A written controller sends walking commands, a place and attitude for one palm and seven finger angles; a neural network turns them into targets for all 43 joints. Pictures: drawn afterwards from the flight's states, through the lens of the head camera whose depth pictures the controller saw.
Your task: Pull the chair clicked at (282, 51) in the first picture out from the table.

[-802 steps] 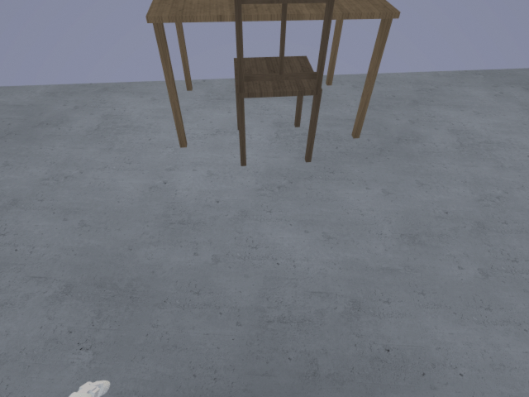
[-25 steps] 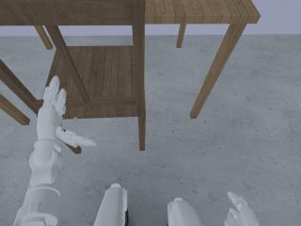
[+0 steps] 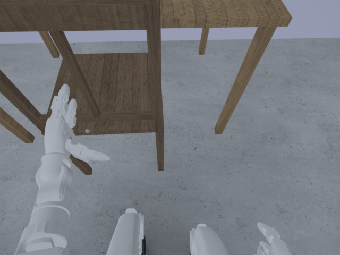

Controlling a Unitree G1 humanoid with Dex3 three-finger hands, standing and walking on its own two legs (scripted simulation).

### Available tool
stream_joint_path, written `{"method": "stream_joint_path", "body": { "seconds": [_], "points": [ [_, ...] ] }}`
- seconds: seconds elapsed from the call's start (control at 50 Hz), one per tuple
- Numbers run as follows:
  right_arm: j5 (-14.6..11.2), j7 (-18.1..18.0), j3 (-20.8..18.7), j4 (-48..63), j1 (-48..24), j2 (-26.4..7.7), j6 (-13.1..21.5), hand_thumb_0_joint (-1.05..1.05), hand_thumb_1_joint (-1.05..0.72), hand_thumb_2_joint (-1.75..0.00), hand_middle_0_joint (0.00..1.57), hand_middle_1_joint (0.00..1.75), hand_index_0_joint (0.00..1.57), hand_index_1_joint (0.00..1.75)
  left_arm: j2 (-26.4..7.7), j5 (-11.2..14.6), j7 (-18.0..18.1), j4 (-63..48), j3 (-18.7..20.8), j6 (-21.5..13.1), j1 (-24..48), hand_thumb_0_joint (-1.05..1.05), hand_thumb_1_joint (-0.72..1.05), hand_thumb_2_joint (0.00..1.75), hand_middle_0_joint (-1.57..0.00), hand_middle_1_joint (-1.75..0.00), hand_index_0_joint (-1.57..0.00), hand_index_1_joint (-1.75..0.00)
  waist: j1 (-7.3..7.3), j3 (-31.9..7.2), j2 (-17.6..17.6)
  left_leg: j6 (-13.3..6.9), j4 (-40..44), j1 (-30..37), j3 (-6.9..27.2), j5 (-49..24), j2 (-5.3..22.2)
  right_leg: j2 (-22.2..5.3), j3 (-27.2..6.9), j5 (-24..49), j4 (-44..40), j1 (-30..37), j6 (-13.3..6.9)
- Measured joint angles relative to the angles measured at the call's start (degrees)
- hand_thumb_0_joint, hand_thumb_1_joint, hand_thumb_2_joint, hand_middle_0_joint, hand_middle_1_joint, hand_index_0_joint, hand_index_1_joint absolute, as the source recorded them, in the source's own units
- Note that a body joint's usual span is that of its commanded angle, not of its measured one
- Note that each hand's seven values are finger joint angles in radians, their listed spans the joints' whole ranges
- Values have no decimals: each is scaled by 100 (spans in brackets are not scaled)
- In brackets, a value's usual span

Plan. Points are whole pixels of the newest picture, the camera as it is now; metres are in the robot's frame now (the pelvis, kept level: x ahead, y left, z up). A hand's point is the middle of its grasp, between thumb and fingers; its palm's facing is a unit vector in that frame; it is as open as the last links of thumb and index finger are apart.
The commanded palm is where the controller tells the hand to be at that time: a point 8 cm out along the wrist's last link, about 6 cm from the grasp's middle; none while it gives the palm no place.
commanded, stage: push the fingers through the gap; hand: left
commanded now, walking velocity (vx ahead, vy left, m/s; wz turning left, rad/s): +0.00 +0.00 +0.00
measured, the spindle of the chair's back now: (81, 81) +0.52 +0.24 +0.06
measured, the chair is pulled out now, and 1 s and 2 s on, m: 0.00 0.00 0.00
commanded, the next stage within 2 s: hook a spindle and tug to test in 1.40 s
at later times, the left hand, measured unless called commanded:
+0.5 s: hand (88, 110) +0.44 +0.21 +0.04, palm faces +0.13 -0.99 -0.04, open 16.9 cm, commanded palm +0.41 +0.25 +0.03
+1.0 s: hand (94, 93) +0.49 +0.21 +0.04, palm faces +0.13 -0.99 -0.03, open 16.9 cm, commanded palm +0.46 +0.25 +0.03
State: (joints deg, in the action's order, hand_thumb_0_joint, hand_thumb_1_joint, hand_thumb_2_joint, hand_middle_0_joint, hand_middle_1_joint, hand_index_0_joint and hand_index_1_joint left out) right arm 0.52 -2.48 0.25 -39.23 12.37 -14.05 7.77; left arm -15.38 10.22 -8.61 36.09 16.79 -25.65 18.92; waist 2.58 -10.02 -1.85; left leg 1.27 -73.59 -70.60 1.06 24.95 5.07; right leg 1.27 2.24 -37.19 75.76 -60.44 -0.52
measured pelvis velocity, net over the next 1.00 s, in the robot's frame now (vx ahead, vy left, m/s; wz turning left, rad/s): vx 0.00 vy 0.00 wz -0.02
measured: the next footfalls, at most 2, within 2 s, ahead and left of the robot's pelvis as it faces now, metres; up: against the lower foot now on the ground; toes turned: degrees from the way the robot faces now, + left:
none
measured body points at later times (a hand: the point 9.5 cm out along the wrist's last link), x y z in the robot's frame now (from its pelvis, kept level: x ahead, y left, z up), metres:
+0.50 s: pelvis +0.00 +0.00 -0.01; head +0.12 +0.01 +0.43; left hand +0.43 +0.27 +0.04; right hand +0.09 -0.26 -0.13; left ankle +0.09 +0.14 -0.61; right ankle -0.01 -0.12 -0.61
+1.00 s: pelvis +0.00 +0.00 -0.01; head +0.15 +0.02 +0.41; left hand +0.48 +0.26 +0.04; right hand +0.06 -0.27 -0.14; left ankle +0.09 +0.14 -0.61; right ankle -0.01 -0.12 -0.61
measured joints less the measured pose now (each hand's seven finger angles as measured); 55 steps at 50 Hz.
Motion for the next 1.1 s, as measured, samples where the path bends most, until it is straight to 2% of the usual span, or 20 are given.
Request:
{"method": "stream_joint_path", "body": {
  "seconds": [0.08,0.18,0.3,0.38,0.46,0.58,0.72,0.82,1.0,1.1],
  "points": [
    [8,-12,-6,-34,7,-14,23,1,-91,-90,20,30,20,30,-107,-10,5,281,143,-27,286,-2,-50,30,-6,-8,-7,-8,38,25,6,14,-65,-87,38,10,7,14,31,-15,54,-69,-16],
    [22,3,-43,-90,36,-52,21,1,-91,-90,20,30,20,30,-173,-51,-63,392,135,-99,535,-2,-50,30,-6,-8,-6,-8,61,53,-13,13,-103,-162,48,16,12,22,35,-15,80,-138,-14],
    [14,16,-33,-103,104,-67,-51,1,-91,-90,20,30,20,30,-264,-77,-111,771,276,41,844,-2,-50,30,-6,-8,-7,-8,126,43,-9,3,-112,-222,25,23,28,35,8,-9,90,-212,-4],
    [34,33,-40,-111,163,-57,-66,1,-91,-90,20,30,20,30,-322,-101,-52,859,405,8,950,-2,-50,30,-6,-8,-7,-8,159,50,-4,-2,-117,-249,12,32,42,47,-9,-5,87,-246,3],
    [51,56,-31,-163,203,-62,-74,1,-91,-90,20,30,20,30,-415,-153,-49,1049,437,-90,1158,-2,-50,30,-6,-8,-7,-8,173,61,-16,-8,-148,-298,24,45,43,52,0,-10,99,-280,10],
    [58,76,-20,-206,233,-65,-108,1,-91,-90,20,30,20,30,-514,-199,-114,1429,414,-21,1577,-2,-50,30,-6,-8,-6,-8,207,81,-38,-23,-185,-406,38,44,31,44,10,-9,119,-371,23],
    [107,129,-32,-181,284,-48,-176,1,-91,-90,20,30,20,30,-492,-316,38,1569,527,-39,1778,-2,-50,30,-6,-8,-6,-8,274,58,-56,-33,-171,-456,8,46,43,53,-23,7,101,-436,36],
    [130,161,2,-195,303,-40,-237,1,-91,-90,20,30,20,30,-613,-439,97,1890,624,-92,2008,-2,-50,30,-6,-8,-6,-8,322,50,-40,-30,-199,-497,5,57,53,62,-31,-8,141,-486,32],
    [157,173,16,-206,328,-76,-309,1,-91,-90,20,30,20,30,-935,-517,-23,2323,795,-101,2553,-2,-50,30,-6,-8,-6,-8,428,101,-47,-9,-333,-716,69,79,74,95,18,-36,259,-681,6],
    [149,208,-8,-189,403,-93,-405,1,-91,-90,20,30,20,30,-941,-517,-67,2298,843,-49,2493,-2,-50,30,-6,-8,-7,-8,417,87,-58,-5,-334,-725,60,86,85,106,6,-36,262,-700,3]
  ]
}}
